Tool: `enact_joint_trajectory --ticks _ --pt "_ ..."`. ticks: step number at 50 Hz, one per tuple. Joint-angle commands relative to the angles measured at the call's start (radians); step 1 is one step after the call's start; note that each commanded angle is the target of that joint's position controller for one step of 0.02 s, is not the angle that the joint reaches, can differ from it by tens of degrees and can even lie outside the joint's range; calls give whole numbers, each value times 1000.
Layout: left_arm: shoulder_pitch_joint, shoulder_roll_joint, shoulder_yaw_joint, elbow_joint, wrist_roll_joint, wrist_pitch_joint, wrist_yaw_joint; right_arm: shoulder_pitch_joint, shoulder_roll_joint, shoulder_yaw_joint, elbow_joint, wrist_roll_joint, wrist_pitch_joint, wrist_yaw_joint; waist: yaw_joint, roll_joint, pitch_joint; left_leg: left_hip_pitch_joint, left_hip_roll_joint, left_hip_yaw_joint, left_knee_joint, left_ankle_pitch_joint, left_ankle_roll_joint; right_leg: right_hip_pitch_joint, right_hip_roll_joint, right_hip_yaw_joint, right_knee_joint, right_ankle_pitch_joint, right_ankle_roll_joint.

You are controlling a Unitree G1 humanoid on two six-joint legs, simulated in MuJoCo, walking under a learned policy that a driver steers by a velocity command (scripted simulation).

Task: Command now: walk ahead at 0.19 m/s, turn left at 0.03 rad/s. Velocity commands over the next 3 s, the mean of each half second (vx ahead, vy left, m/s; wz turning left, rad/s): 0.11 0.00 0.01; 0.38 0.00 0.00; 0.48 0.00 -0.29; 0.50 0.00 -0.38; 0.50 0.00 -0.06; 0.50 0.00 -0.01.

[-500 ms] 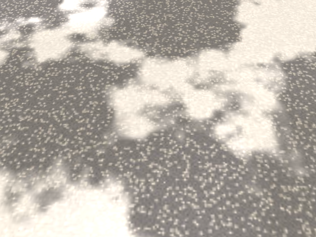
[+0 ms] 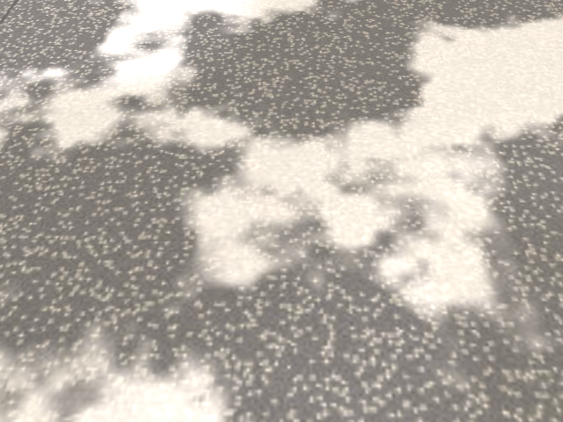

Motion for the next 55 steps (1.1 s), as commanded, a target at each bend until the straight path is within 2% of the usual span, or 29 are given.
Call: enact_joint_trajectory --ticks 1,3,8,13,15,16,17,19,21,23,25,28,29,30,31,32,34,37,40,43,45,47,48,49,50,51,52,53,55 --pt "143 144 31 -17 9 -1 8 -68 -106 -25 -100 6 -30 1 61 -146 -19 -425 17 -32 395 -161 -20 339 -379 412 -167 670 -246" --pt "52 127 24 -38 -6 3 8 -72 -90 -26 -85 2 -13 2 30 -94 5 -432 61 -21 352 -25 -19 294 -313 291 -183 702 -186" --pt "19 115 12 -13 11 25 27 -121 -15 -5 -80 -1 0 0 19 -138 -14 -179 41 42 58 197 -36 138 -192 96 -189 825 -138" --pt "6 131 15 19 -8 36 24 -167 -56 -15 -88 1 8 -5 20 -139 -15 -65 27 44 -126 281 -4 121 -225 140 -157 708 -141" --pt "18 110 9 39 -16 33 21 -147 -77 -24 -77 -15 4 -8 -4 -90 -17 66 31 28 -285 489 35 83 -181 142 -114 540 -88" --pt "42 88 3 44 6 26 19 -121 -127 -37 -73 -22 3 -16 4 -33 -56 176 103 -48 -267 759 59 45 -133 115 -65 413 -43" --pt "154 65 0 66 22 21 14 -119 -162 -44 -65 -20 8 -21 72 66 -119 312 169 -102 -185 884 128 -39 -73 86 -59 189 2" --pt "104 55 -9 78 12 40 20 -171 -61 -23 -63 -4 16 -8 42 69 -82 238 158 -118 -192 684 156 -43 -47 56 -77 6 45" --pt "70 84 2 75 0 64 30 -159 -102 -40 -50 10 18 0 19 60 -36 172 121 -113 -221 267 145 -94 -5 12 -18 -160 23" --pt "56 58 -3 55 -6 67 29 -96 -131 -50 -25 12 6 0 4 123 16 115 203 -275 -355 -142 195 -164 1 2 79 -245 -3" --pt "52 49 -3 49 -15 47 25 -79 -134 -48 -15 7 -10 -1 10 168 41 69 276 -424 -454 -239 242 -152 -7 23 128 -222 -42" --pt "169 57 5 108 -9 20 17 -290 -106 -37 -77 16 -21 1 116 90 52 -124 177 -228 -394 -124 149 72 -61 79 -81 -160 -115" --pt "220 94 16 131 -6 11 19 -355 -61 -25 -104 19 -29 7 137 -24 63 -230 73 -73 -223 4 84 167 -137 200 -183 -217 -141" --pt "256 184 41 146 -12 5 21 -383 -25 -15 -129 24 -51 12 134 -215 91 -388 -37 83 -6 125 30 284 -271 421 -299 -218 -184" --pt "226 188 44 132 -5 0 20 -390 -84 -27 -131 26 -68 13 133 -232 153 -542 -12 71 80 7 30 352 -363 510 -312 -16 -214" --pt "247 142 35 133 1 -8 20 -380 -98 -33 -126 27 -78 18 124 -185 145 -644 23 30 189 -55 38 446 -384 505 -282 170 -225" --pt "287 114 27 144 -5 -8 15 -351 -68 -25 -112 28 -80 32 111 -125 110 -777 67 18 298 -20 50 582 -376 416 -248 366 -201" --pt "254 83 13 130 -7 15 15 -384 -13 -4 -123 24 -76 64 94 -118 106 -650 79 74 201 154 43 450 -288 249 -295 421 -144" --pt "223 121 17 110 -5 11 22 -448 18 15 -148 17 -70 85 95 -142 126 -355 32 124 5 353 30 200 -219 139 -368 363 -120" --pt "237 161 31 120 -19 -2 22 -442 -51 -2 -157 22 -60 74 64 -166 136 -250 14 109 -89 372 60 217 -256 129 -361 439 -104" --pt "230 173 37 125 -22 1 22 -362 -99 -24 -141 20 -58 63 1 -184 70 -126 -19 120 -123 354 96 270 -267 101 -230 738 -76" --pt "218 160 33 119 -9 11 27 -70 -163 -65 -49 22 -49 45 -141 -163 -94 272 -21 107 -117 355 149 119 -209 51 120 836 -27" --pt "230 101 13 89 20 10 28 109 -248 -84 -10 11 -40 27 -177 42 -237 553 211 -184 -125 285 208 -117 -121 21 488 384 4" --pt "356 -32 -18 92 -14 -12 20 113 -260 -69 2 -10 -48 45 -83 280 -393 689 409 -707 -363 -7 348 -353 38 144 768 -296 28" --pt "243 88 11 78 -42 -30 15 36 -175 -49 -4 2 -57 51 -97 160 -227 541 373 -705 -458 -122 295 -453 -20 198 871 -264 13" --pt "149 125 24 45 -56 -37 13 -50 -137 -36 -11 10 -64 53 -71 100 -78 380 345 -544 -473 -82 256 -492 -72 158 858 -162 -7" --pt "120 114 23 42 -45 -37 22 -122 -119 -29 -19 6 -72 57 -31 8 -22 234 307 -425 -492 52 236 -437 -125 140 812 -67 -10" --pt "125 101 30 45 -28 -29 28 -164 -99 -24 -20 -5 -78 62 5 9 4 130 262 -326 -511 146 224 -381 -156 136 762 -12 -8" --pt "184 63 31 64 -29 2 29 -184 -72 -19 -2 -15 -89 61 49 57 -1 42 228 -210 -564 189 216 -293 -187 144 714 26 -3"
Next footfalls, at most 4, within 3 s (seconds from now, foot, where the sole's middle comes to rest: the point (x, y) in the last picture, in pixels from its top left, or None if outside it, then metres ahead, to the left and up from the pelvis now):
0.30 left None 0.15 0.13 -0.77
0.94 left None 0.40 0.15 -0.77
1.54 right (350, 357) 0.68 -0.12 -0.77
2.06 left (308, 245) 1.04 -0.03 -0.77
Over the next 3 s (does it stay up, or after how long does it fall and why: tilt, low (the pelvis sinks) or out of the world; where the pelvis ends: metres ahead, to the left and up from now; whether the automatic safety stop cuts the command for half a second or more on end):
stays up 1.28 -0.28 0.01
